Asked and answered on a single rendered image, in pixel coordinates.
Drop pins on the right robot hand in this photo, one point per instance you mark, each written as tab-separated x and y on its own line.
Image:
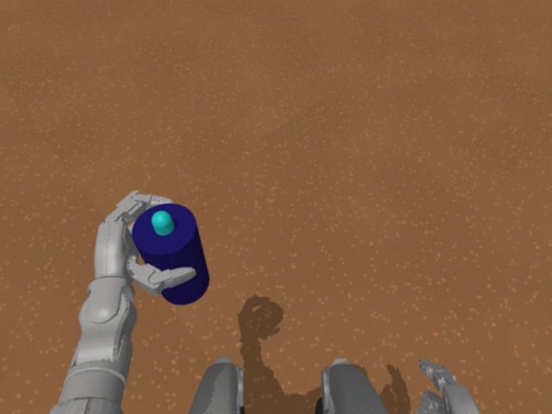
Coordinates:
456	399

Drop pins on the left robot arm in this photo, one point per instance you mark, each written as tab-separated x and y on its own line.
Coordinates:
99	370

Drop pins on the bottle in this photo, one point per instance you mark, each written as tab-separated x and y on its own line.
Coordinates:
167	237

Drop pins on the left robot hand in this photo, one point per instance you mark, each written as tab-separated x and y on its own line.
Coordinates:
117	255

